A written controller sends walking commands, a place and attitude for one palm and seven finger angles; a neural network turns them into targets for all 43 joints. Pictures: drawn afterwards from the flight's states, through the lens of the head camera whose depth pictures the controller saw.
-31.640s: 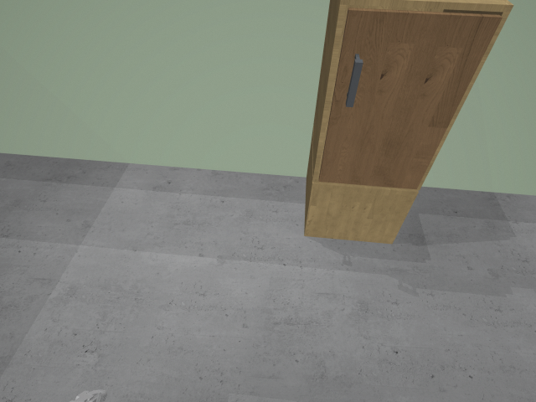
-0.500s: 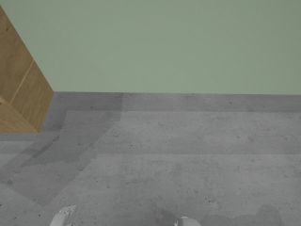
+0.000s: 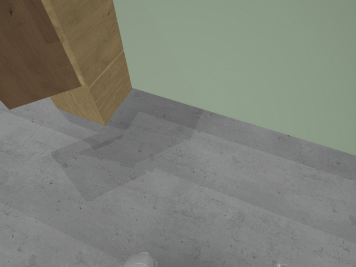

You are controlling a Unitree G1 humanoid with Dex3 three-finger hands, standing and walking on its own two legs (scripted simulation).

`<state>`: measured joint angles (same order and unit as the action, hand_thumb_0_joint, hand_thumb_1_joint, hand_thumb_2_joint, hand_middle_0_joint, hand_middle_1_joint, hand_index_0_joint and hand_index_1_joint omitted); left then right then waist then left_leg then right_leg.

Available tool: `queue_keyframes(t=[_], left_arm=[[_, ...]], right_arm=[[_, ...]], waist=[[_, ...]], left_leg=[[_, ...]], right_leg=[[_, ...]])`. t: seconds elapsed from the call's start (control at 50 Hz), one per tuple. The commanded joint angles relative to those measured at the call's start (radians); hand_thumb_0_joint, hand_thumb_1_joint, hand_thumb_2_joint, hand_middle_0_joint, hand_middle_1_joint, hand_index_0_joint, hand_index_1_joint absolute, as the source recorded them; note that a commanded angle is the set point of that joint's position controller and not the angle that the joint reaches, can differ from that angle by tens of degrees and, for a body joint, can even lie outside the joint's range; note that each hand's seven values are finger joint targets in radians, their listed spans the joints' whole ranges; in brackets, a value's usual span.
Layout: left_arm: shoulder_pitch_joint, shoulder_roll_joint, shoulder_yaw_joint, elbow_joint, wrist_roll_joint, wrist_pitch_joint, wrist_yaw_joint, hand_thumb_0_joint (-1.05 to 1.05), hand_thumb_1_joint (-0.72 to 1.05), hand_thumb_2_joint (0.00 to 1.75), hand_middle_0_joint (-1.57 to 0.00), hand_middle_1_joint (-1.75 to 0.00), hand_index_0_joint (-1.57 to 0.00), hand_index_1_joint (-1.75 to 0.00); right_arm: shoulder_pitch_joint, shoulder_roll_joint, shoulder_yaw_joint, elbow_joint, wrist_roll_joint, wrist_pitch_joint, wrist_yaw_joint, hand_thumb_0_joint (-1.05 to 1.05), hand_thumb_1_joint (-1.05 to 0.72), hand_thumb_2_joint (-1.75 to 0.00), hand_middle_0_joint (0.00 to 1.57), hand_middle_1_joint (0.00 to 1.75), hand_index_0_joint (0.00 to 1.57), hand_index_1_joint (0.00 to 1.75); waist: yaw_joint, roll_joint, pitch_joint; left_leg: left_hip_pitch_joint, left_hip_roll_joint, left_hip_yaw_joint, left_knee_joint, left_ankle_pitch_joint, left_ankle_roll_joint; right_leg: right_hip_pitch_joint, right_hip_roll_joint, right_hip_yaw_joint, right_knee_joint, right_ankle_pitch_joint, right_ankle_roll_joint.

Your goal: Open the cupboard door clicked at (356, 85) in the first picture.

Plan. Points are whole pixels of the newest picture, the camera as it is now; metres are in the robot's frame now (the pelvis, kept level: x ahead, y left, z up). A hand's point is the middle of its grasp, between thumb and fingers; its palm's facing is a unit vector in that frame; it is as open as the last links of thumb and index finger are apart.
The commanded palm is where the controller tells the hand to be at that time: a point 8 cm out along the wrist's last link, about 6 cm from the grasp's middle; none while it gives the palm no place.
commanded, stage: turn to face it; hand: left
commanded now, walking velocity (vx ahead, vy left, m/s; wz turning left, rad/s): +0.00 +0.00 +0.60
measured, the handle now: out of the picture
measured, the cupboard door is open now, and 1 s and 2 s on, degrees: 50 50 50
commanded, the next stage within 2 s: take the last steps up to it in 0.76 s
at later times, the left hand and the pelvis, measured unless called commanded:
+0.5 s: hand out of the picture +0.10 +0.22 -0.15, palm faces +0.25 -0.93 -0.26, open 7.4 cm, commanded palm none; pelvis +0.02 -0.01 +0.00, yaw +15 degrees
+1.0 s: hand out of the picture -0.08 +0.19 -0.18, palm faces +0.51 -0.83 -0.23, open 7.4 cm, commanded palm none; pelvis +0.02 +0.01 +0.00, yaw +28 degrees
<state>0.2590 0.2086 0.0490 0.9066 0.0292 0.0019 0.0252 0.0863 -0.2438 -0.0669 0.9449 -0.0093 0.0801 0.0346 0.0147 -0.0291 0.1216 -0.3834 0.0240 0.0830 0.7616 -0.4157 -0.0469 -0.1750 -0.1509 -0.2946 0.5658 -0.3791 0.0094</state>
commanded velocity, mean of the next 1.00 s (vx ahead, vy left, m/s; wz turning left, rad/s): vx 0.05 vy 0.02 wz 0.43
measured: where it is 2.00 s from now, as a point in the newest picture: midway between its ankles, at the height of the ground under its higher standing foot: (136, 249)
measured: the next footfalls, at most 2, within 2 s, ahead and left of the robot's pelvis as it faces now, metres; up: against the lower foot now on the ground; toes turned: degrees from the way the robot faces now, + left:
left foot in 0.04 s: +0.05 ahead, +0.12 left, +0.00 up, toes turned +7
right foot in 0.52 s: +0.07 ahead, -0.13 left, +0.00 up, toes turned +14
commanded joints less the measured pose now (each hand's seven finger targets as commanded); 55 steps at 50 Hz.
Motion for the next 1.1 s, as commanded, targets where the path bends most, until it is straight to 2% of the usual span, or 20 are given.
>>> queue_keyframes(t=[0.0, 0.02, 0.04, 0.08, 0.16, 0.34, 0.44, 0.46, 0.48, 0.5, 0.6, 0.74, 0.8, 0.84, 0.86, 0.88, 0.9, 0.92, 0.96, 1.08], left_arm=[[0.012, 0.201, 0.063, -0.060, -0.015, -0.010, -0.007, 0.00, 0.90, 0.90, -0.20, -0.30, -0.20, -0.30], [-0.010, 0.126, 0.046, -0.105, -0.023, -0.005, -0.017, 0.00, 0.90, 0.90, -0.20, -0.30, -0.20, -0.30], [-0.100, 0.129, 0.031, -0.146, -0.012, 0.010, -0.007, 0.00, 0.90, 0.90, -0.20, -0.30, -0.20, -0.30], [-0.118, 0.123, 0.040, -0.113, -0.013, 0.020, 0.002, 0.00, 0.90, 0.90, -0.20, -0.30, -0.20, -0.30], [-0.035, 0.123, 0.047, -0.055, -0.007, 0.028, -0.016, 0.00, 0.90, 0.90, -0.20, -0.30, -0.20, -0.30], [-0.130, 0.105, 0.036, -0.108, -0.013, 0.023, -0.011, 0.00, 0.90, 0.90, -0.20, -0.30, -0.20, -0.30], [-0.035, 0.111, 0.040, -0.094, -0.021, 0.004, -0.004, 0.00, 0.90, 0.90, -0.20, -0.30, -0.20, -0.30], [0.010, 0.140, 0.049, -0.083, -0.019, -0.006, 0.003, 0.00, 0.90, 0.90, -0.20, -0.30, -0.20, -0.30], [0.037, 0.222, 0.067, -0.079, -0.002, -0.014, 0.011, 0.00, 0.90, 0.90, -0.20, -0.30, -0.20, -0.30], [0.018, 0.254, 0.059, -0.088, 0.000, -0.010, 0.010, 0.00, 0.90, 0.90, -0.20, -0.30, -0.20, -0.30], [-0.076, 0.127, 0.028, -0.095, -0.013, -0.022, 0.012, 0.00, 0.90, 0.90, -0.20, -0.30, -0.20, -0.30], [0.073, 0.163, 0.044, -0.017, 0.001, -0.021, 0.011, 0.00, 0.90, 0.90, -0.20, -0.30, -0.20, -0.30], [0.066, 0.184, 0.050, -0.002, -0.001, -0.018, 0.010, 0.00, 0.90, 0.90, -0.20, -0.30, -0.20, -0.30], [0.040, 0.175, 0.045, 0.009, -0.011, -0.014, 0.006, 0.00, 0.90, 0.90, -0.20, -0.30, -0.20, -0.30], [0.045, 0.142, 0.041, -0.003, -0.022, -0.011, 0.001, 0.00, 0.90, 0.90, -0.20, -0.30, -0.20, -0.30], [0.032, 0.080, 0.025, -0.032, -0.026, -0.006, -0.006, 0.00, 0.90, 0.90, -0.20, -0.30, -0.20, -0.30], [-0.030, 0.087, 0.020, -0.052, -0.011, 0.007, -0.001, 0.00, 0.90, 0.90, -0.20, -0.30, -0.20, -0.30], [-0.092, 0.082, 0.024, -0.050, -0.009, 0.013, -0.004, 0.00, 0.90, 0.90, -0.20, -0.30, -0.20, -0.30], [-0.101, 0.088, 0.027, -0.021, -0.005, 0.005, -0.026, 0.00, 0.90, 0.90, -0.20, -0.30, -0.20, -0.30], [-0.060, 0.057, 0.020, 0.012, -0.003, -0.006, -0.043, 0.00, 0.90, 0.90, -0.20, -0.30, -0.20, -0.30]], right_arm=[[0.122, -0.124, -0.031, -0.072, -0.010, -0.052, -0.009, 0.00, -0.90, -0.90, 0.20, 0.30, 0.20, 0.30], [0.199, -0.256, -0.066, -0.065, -0.020, -0.059, -0.015, 0.00, -0.90, -0.90, 0.20, 0.30, 0.20, 0.30], [0.262, -0.288, -0.065, -0.045, -0.009, -0.050, -0.022, 0.00, -0.90, -0.90, 0.20, 0.30, 0.20, 0.30], [0.169, -0.238, -0.055, -0.071, -0.011, -0.057, -0.048, 0.00, -0.90, -0.90, 0.20, 0.30, 0.20, 0.30], [0.058, -0.176, -0.031, -0.099, -0.010, -0.073, -0.050, 0.00, -0.90, -0.90, 0.20, 0.30, 0.20, 0.30], [0.108, -0.178, -0.046, -0.080, -0.017, -0.062, -0.043, 0.00, -0.90, -0.90, 0.20, 0.30, 0.20, 0.30], [0.066, -0.162, -0.054, -0.093, -0.011, -0.052, -0.043, 0.00, -0.90, -0.90, 0.20, 0.30, 0.20, 0.30], [0.066, -0.132, -0.051, -0.099, -0.005, -0.052, -0.039, 0.00, -0.90, -0.90, 0.20, 0.30, 0.20, 0.30], [0.083, -0.069, -0.044, -0.112, 0.005, -0.054, -0.033, 0.00, -0.90, -0.90, 0.20, 0.30, 0.20, 0.30], [0.075, -0.071, -0.044, -0.126, -0.004, -0.053, -0.030, 0.00, -0.90, -0.90, 0.20, 0.30, 0.20, 0.30], [0.086, -0.050, -0.030, -0.056, -0.007, -0.026, -0.017, 0.00, -0.90, -0.90, 0.20, 0.30, 0.20, 0.30], [-0.019, -0.006, -0.003, -0.051, 0.001, -0.036, -0.018, 0.00, -0.90, -0.90, 0.20, 0.30, 0.20, 0.30], [0.010, -0.014, 0.004, -0.039, 0.003, -0.046, -0.023, 0.00, -0.90, -0.90, 0.20, 0.30, 0.20, 0.30], [0.078, -0.036, 0.002, -0.014, -0.002, -0.057, -0.026, 0.00, -0.90, -0.90, 0.20, 0.30, 0.20, 0.30], [0.130, -0.108, -0.011, -0.006, -0.012, -0.071, -0.029, 0.00, -0.90, -0.90, 0.20, 0.30, 0.20, 0.30], [0.195, -0.204, -0.032, 0.001, -0.021, -0.071, -0.034, 0.00, -0.90, -0.90, 0.20, 0.30, 0.20, 0.30], [0.226, -0.220, -0.032, 0.014, -0.022, -0.062, -0.043, 0.00, -0.90, -0.90, 0.20, 0.30, 0.20, 0.30], [0.217, -0.202, -0.032, 0.010, -0.024, -0.066, -0.054, 0.00, -0.90, -0.90, 0.20, 0.30, 0.20, 0.30], [0.160, -0.144, -0.013, -0.011, -0.021, -0.079, -0.062, 0.00, -0.90, -0.90, 0.20, 0.30, 0.20, 0.30], [0.193, -0.108, -0.001, 0.006, -0.013, -0.111, -0.056, 0.00, -0.90, -0.90, 0.20, 0.30, 0.20, 0.30]], waist=[[-0.086, -0.034, -0.236], [-0.125, 0.317, -0.266], [-0.142, 0.234, -0.251], [-0.103, 0.246, -0.216], [-0.016, 0.140, -0.180], [-0.043, 0.180, -0.169], [0.007, 0.179, -0.200], [0.029, 0.100, -0.216], [0.039, -0.156, -0.227], [0.035, -0.233, -0.194], [-0.035, -0.164, -0.131], [0.034, -0.181, -0.124], [0.015, -0.193, -0.139], [-0.032, -0.139, -0.155], [-0.055, 0.038, -0.217], [-0.081, 0.307, -0.239], [-0.103, 0.284, -0.231], [-0.104, 0.316, -0.180], [-0.065, 0.207, -0.098], [-0.030, 0.147, -0.106]], left_leg=[[0.343, 0.029, -0.023, -0.310, 0.331, 0.070], [0.499, 0.342, -0.458, -0.353, 0.725, 0.234], [0.427, 0.422, -0.496, -0.366, 0.810, 0.302], [0.335, 0.338, -0.429, -0.391, 0.661, 0.267], [0.241, 0.208, -0.280, -0.428, 0.555, 0.205], [0.209, 0.180, -0.384, -0.397, 0.501, 0.218], [0.076, 0.122, -0.427, -0.297, 0.507, 0.172], [-0.026, 0.075, -0.403, -0.231, 0.370, 0.127], [-0.214, -0.059, -0.240, -0.030, 0.046, 0.050], [-0.232, -0.109, -0.141, 0.224, -0.207, 0.018], [-0.216, -0.015, -0.121, 0.459, 0.005, -0.012], [-0.089, -0.033, -0.026, 0.088, -0.058, -0.001], [0.008, -0.042, -0.004, -0.081, -0.004, 0.016], [0.207, -0.041, -0.005, -0.308, 0.194, 0.033], [0.373, 0.084, -0.123, -0.360, 0.412, 0.084], [0.464, 0.323, -0.424, -0.371, 0.706, 0.225], [0.401, 0.368, -0.448, -0.416, 0.529, 0.299], [0.355, 0.330, -0.464, -0.452, 0.368, 0.301], [0.265, 0.274, -0.415, -0.493, 0.221, 0.277], [0.289, 0.182, -0.284, -0.515, 0.289, 0.254]], right_leg=[[-0.069, -0.183, 0.067, 0.216, 0.566, -0.006], [-0.388, -0.014, 0.061, 0.484, -0.171, 0.076], [-0.422, 0.012, 0.205, 0.593, -0.311, 0.062], [-0.456, 0.006, 0.296, 0.656, -0.194, 0.070], [-0.382, 0.027, 0.301, 0.615, -0.005, 0.080], [-0.283, 0.095, 0.281, 0.310, -0.049, 0.082], [0.002, 0.145, 0.261, -0.042, 0.099, 0.056], [0.147, 0.082, 0.311, -0.183, 0.167, 0.040], [0.271, -0.170, 0.553, -0.273, 0.194, -0.041], [0.152, -0.354, 0.646, -0.281, 0.324, -0.152], [0.084, -0.152, 0.313, -0.190, 0.648, -0.116], [0.155, -0.171, 0.270, -0.138, 0.814, -0.123], [0.138, -0.179, 0.255, -0.096, 0.792, -0.119], [0.030, -0.136, 0.214, 0.004, 0.660, -0.058], [-0.096, -0.084, 0.158, 0.136, 0.450, -0.005], [-0.302, 0.036, 0.130, 0.324, -0.185, 0.049], [-0.339, 0.058, 0.200, 0.458, -0.330, 0.036], [-0.412, 0.056, 0.246, 0.540, -0.278, 0.030], [-0.441, 0.039, 0.279, 0.595, -0.141, 0.024], [-0.370, 0.053, 0.230, 0.409, -0.014, 0.030]])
